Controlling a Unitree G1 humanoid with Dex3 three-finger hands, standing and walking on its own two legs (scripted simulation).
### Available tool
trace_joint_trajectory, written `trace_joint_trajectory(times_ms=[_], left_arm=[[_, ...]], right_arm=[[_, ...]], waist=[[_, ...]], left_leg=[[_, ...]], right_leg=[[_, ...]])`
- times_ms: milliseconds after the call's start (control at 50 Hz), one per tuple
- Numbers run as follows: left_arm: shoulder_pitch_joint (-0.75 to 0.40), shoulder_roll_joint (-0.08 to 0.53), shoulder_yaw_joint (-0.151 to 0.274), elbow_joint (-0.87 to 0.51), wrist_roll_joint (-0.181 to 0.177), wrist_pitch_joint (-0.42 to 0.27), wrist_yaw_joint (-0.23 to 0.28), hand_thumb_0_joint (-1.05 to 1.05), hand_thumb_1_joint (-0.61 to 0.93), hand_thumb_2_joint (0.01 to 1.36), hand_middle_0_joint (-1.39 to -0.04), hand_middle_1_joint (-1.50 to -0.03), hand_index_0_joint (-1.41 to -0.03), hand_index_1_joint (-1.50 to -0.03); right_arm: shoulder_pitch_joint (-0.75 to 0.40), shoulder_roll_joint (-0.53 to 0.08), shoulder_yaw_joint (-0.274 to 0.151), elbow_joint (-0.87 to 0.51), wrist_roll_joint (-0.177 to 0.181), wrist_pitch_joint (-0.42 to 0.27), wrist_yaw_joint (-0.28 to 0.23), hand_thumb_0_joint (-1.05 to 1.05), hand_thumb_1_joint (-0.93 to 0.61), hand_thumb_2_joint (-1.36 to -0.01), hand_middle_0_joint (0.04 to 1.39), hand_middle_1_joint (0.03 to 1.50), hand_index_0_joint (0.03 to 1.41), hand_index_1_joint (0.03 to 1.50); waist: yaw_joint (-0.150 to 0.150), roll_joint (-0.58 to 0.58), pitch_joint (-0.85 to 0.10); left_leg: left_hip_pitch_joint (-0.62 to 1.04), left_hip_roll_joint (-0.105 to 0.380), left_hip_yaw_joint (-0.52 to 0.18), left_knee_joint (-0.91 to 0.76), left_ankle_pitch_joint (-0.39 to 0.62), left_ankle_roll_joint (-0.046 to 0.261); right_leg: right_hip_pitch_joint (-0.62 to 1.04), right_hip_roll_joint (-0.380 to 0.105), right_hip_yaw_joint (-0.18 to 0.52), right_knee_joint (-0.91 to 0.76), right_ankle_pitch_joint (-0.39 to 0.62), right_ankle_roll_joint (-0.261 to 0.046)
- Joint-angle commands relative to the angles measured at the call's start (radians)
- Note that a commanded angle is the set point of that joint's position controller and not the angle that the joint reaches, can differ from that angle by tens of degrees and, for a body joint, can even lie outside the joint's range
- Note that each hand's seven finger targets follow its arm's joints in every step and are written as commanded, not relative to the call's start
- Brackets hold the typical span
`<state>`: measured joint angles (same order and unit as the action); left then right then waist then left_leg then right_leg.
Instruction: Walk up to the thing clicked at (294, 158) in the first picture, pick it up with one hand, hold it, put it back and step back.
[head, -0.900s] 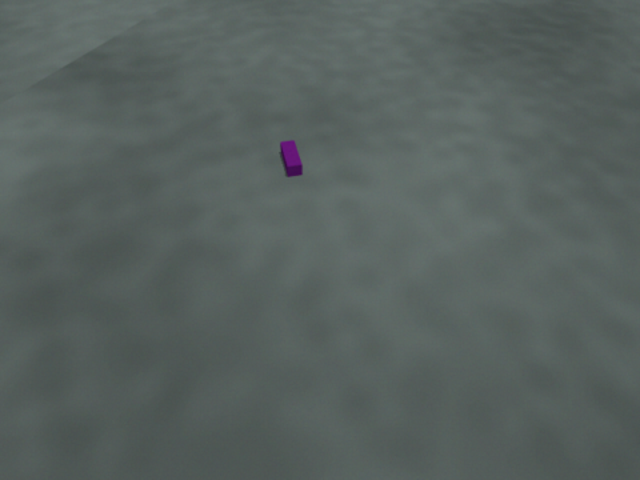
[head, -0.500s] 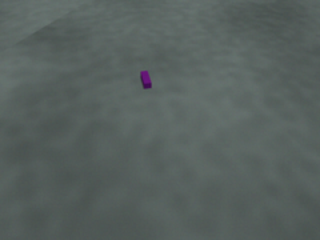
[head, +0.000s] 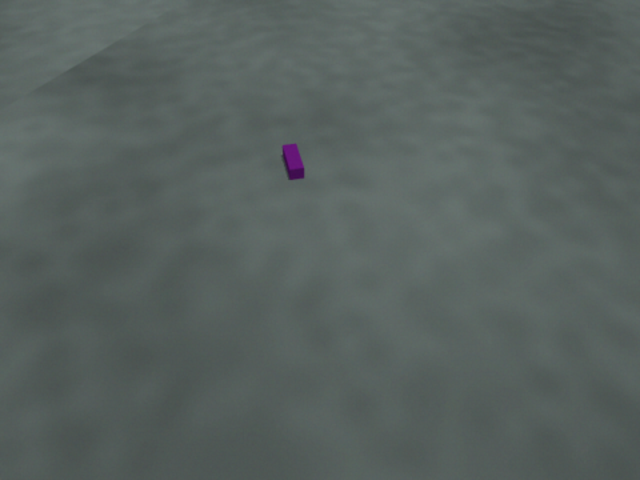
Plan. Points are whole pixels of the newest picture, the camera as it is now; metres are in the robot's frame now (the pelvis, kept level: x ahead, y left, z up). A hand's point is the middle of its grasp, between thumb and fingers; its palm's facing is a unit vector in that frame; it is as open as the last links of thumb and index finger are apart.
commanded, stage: stand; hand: left
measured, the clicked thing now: (293, 161) +1.63 +0.08 -0.75
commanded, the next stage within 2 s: walk up in 0.22 s
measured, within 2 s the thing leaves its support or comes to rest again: neither
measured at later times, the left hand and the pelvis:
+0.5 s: hand out of the picture +0.12 +0.35 -0.15, palm faces -0.20 -0.88 -0.43, open 7.4 cm; pelvis +0.04 +0.07 -0.01, yaw -11 degrees
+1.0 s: hand (174, 251) +0.56 +0.29 -0.15, palm faces -0.51 -0.72 -0.46, open 7.3 cm; pelvis +0.28 +0.14 -0.04, yaw -30 degrees
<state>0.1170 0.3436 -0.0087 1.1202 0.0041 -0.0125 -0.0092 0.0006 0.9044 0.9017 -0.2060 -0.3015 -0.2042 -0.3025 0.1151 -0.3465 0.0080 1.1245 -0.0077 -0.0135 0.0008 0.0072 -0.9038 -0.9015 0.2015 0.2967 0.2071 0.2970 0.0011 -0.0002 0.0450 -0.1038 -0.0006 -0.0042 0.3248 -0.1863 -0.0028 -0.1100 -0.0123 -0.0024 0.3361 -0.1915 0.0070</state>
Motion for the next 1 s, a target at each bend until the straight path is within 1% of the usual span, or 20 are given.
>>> trace_joint_trajectory(times_ms=[0,180,200,220,300,440,480,520,540,580,640,680,760,820,860,900,920,940,960,980], left_arm=[[-0.032,0.214,0.045,-0.061,0.005,-0.02,0.019,0.0,0.9,0.9,-0.2,-0.3,-0.2,-0.3],[-0.033,0.217,0.045,-0.063,0.003,-0.022,0.021,0.0,0.9,0.9,-0.2,-0.3,-0.2,-0.3],[0.128,0.37,0.11,-0.112,0.008,-0.026,0.003,0.0,0.9,0.9,-0.2,-0.3,-0.2,-0.3],[0.133,0.361,0.111,-0.104,0.01,-0.028,-0.002,0.0,0.9,0.9,-0.2,-0.3,-0.2,-0.3],[0.009,0.396,0.142,-0.18,0.021,-0.061,0.017,0.0,0.9,0.9,-0.2,-0.3,-0.2,-0.3],[0.15,0.39,0.148,-0.219,0.012,-0.07,0.024,0.0,0.9,0.9,-0.2,-0.3,-0.2,-0.3],[0.105,0.395,0.145,-0.242,0.009,-0.069,0.023,0.0,0.9,0.9,-0.2,-0.3,-0.2,-0.3],[-0.048,0.325,0.12,-0.303,0.013,-0.06,0.028,0.0,0.9,0.9,-0.2,-0.3,-0.2,-0.3],[-0.036,0.224,0.092,-0.321,0.01,-0.061,0.04,0.0,0.9,0.9,-0.2,-0.3,-0.2,-0.3],[0.022,0.319,0.091,-0.301,-0.001,-0.056,0.049,0.0,0.9,0.9,-0.2,-0.3,-0.2,-0.3],[0.13,0.382,0.12,-0.204,-0.023,-0.052,0.014,0.0,0.9,0.9,-0.2,-0.3,-0.2,-0.3],[0.158,0.351,0.115,-0.201,-0.026,-0.044,-0.005,0.0,0.9,0.9,-0.2,-0.3,-0.2,-0.3],[0.011,0.289,0.097,-0.289,-0.029,-0.047,-0.018,0.0,0.9,0.9,-0.2,-0.3,-0.2,-0.3],[-0.042,0.277,0.095,-0.314,-0.029,-0.049,-0.007,0.0,0.9,0.9,-0.2,-0.3,-0.2,-0.3],[0.045,0.283,0.106,-0.296,-0.032,-0.047,0.006,0.0,0.9,0.9,-0.2,-0.3,-0.2,-0.3],[0.317,0.332,0.137,-0.228,-0.036,-0.037,0.028,0.0,0.9,0.9,-0.2,-0.3,-0.2,-0.3],[0.51,0.387,0.167,-0.193,-0.026,-0.038,0.047,0.0,0.9,0.9,-0.2,-0.3,-0.2,-0.3],[0.582,0.437,0.195,-0.197,-0.018,-0.038,0.071,0.0,0.9,0.9,-0.2,-0.3,-0.2,-0.3],[0.466,0.467,0.19,-0.261,-0.013,-0.039,0.092,0.0,0.9,0.9,-0.2,-0.3,-0.2,-0.3],[0.306,0.495,0.194,-0.31,-0.016,-0.044,0.114,0.0,0.9,0.9,-0.2,-0.3,-0.2,-0.3]], right_arm=[[-0.039,-0.215,-0.044,-0.06,0.001,-0.021,-0.01,0.0,-0.9,-0.9,0.2,0.3,0.2,0.3],[-0.037,-0.21,-0.043,-0.059,0.001,-0.019,-0.01,0.0,-0.9,-0.9,0.2,0.3,0.2,0.3],[-0.085,-0.375,-0.149,-0.201,-0.044,-0.032,0.045,0.0,-0.9,-0.9,0.2,0.3,0.2,0.3],[-0.088,-0.328,-0.14,-0.216,-0.052,-0.024,0.068,0.0,-0.9,-0.9,0.2,0.3,0.2,0.3],[-0.09,-0.24,-0.131,-0.302,-0.051,-0.005,0.112,0.0,-0.9,-0.9,0.2,0.3,0.2,0.3],[-0.075,-0.27,-0.144,-0.37,-0.052,-0.013,0.12,0.0,-0.9,-0.9,0.2,0.3,0.2,0.3],[-0.014,-0.28,-0.156,-0.36,-0.052,-0.014,0.12,0.0,-0.9,-0.9,0.2,0.3,0.2,0.3],[0.294,-0.343,-0.195,-0.28,-0.055,-0.016,0.101,0.0,-0.9,-0.9,0.2,0.3,0.2,0.3],[0.353,-0.431,-0.219,-0.279,-0.062,-0.02,0.086,0.0,-0.9,-0.9,0.2,0.3,0.2,0.3],[0.079,-0.463,-0.206,-0.369,-0.032,-0.024,0.084,0.0,-0.9,-0.9,0.2,0.3,0.2,0.3],[0.028,-0.314,-0.174,-0.401,-0.038,-0.033,0.077,0.0,-0.9,-0.9,0.2,0.3,0.2,0.3],[0.062,-0.291,-0.166,-0.393,-0.032,-0.033,0.079,0.0,-0.9,-0.9,0.2,0.3,0.2,0.3],[0.14,-0.293,-0.166,-0.399,-0.028,-0.022,0.083,0.0,-0.9,-0.9,0.2,0.3,0.2,0.3],[0.146,-0.281,-0.16,-0.435,-0.039,-0.014,0.084,0.0,-0.9,-0.9,0.2,0.3,0.2,0.3],[0.132,-0.271,-0.159,-0.471,-0.042,-0.012,0.08,0.0,-0.9,-0.9,0.2,0.3,0.2,0.3],[0.072,-0.29,-0.169,-0.514,-0.041,-0.01,0.066,0.0,-0.9,-0.9,0.2,0.3,0.2,0.3],[0.066,-0.276,-0.164,-0.535,-0.039,-0.011,0.059,0.0,-0.9,-0.9,0.2,0.3,0.2,0.3],[0.109,-0.222,-0.141,-0.545,-0.031,-0.006,0.051,0.0,-0.9,-0.9,0.2,0.3,0.2,0.3],[0.175,-0.31,-0.151,-0.555,-0.025,0.009,0.051,0.0,-0.9,-0.9,0.2,0.3,0.2,0.3],[0.146,-0.36,-0.165,-0.549,-0.029,0.02,0.043,0.0,-0.9,-0.9,0.2,0.3,0.2,0.3]], waist=[[0.002,0.002,-0.059],[0.0,-0.008,-0.069],[0.001,0.096,-0.066],[-0.007,0.047,-0.009],[-0.046,-0.136,0.057],[0.0,-0.16,-0.079],[-0.042,-0.141,-0.069],[-0.249,0.096,-0.107],[-0.264,0.408,-0.113],[-0.126,0.247,-0.009],[-0.056,0.116,-0.004],[-0.066,0.124,0.004],[-0.126,0.135,0.081],[-0.125,0.102,0.09],[-0.072,0.058,0.042],[0.073,0.033,-0.093],[0.181,-0.031,-0.182],[0.201,-0.247,-0.215],[0.13,-0.14,-0.307],[0.088,-0.083,-0.241]], left_leg=[[0.008,0.125,-0.097,-0.047,0.134,0.028],[0.014,0.124,-0.095,-0.04,0.168,0.025],[0.064,0.076,-0.006,0.19,-0.387,0.076],[-0.027,0.047,-0.026,0.258,-0.484,0.094],[-0.477,0.033,-0.193,0.607,-0.226,0.044],[-0.407,0.02,-0.145,0.343,-0.317,0.008],[-0.232,0.005,-0.094,0.266,-0.241,0.025],[0.324,0.015,-0.081,-0.005,-0.146,0.038],[0.379,0.264,-0.45,-0.1,-0.34,0.057],[0.09,0.431,-0.685,-0.248,-0.635,0.218],[0.048,0.26,-0.322,-0.166,-0.419,0.115],[0.088,0.193,-0.171,-0.139,-0.265,0.095],[0.147,0.191,-0.076,-0.125,0.011,0.103],[0.071,0.164,0.02,-0.063,0.245,0.044],[-0.066,0.139,0.078,0.104,0.459,-0.007],[-0.223,0.091,0.142,0.423,0.69,-0.07],[-0.381,0.009,0.179,0.725,0.593,-0.13],[-0.716,-0.082,0.055,1.061,-0.295,-0.133],[-0.791,-0.027,-0.19,1.197,-0.431,-0.122],[-0.803,0.046,-0.263,1.28,-0.443,-0.12]], right_leg=[[0.003,-0.116,0.091,-0.061,0.124,-0.031],[0.014,-0.117,0.087,-0.059,0.158,-0.033],[-0.167,-0.13,0.277,-0.004,-0.321,-0.103],[-0.257,-0.16,0.376,-0.063,-0.509,-0.118],[-0.1,-0.294,0.704,-0.183,-0.566,-0.224],[0.056,-0.197,0.526,-0.066,-0.271,-0.215],[-0.111,-0.139,0.438,0.003,-0.217,-0.174],[-0.583,0.05,0.203,0.329,-0.328,-0.053],[-0.792,0.177,0.11,0.667,-0.519,-0.053],[-0.752,-0.024,0.07,0.807,-0.316,-0.046],[-0.581,-0.091,0.033,0.738,-0.151,-0.03],[-0.552,-0.085,-0.014,0.667,-0.1,-0.013],[-0.576,-0.07,-0.063,0.44,-0.054,-0.013],[-0.44,-0.025,-0.15,0.316,0.003,-0.027],[-0.191,0.026,-0.202,0.279,0.029,-0.045],[0.17,0.046,-0.22,0.24,0.041,-0.078],[0.409,-0.011,-0.149,0.16,0.031,-0.136],[0.573,-0.33,0.366,0.159,-0.087,-0.285],[0.518,-0.521,0.817,0.05,-0.34,-0.398],[0.363,-0.58,0.877,-0.052,-0.556,-0.444]])
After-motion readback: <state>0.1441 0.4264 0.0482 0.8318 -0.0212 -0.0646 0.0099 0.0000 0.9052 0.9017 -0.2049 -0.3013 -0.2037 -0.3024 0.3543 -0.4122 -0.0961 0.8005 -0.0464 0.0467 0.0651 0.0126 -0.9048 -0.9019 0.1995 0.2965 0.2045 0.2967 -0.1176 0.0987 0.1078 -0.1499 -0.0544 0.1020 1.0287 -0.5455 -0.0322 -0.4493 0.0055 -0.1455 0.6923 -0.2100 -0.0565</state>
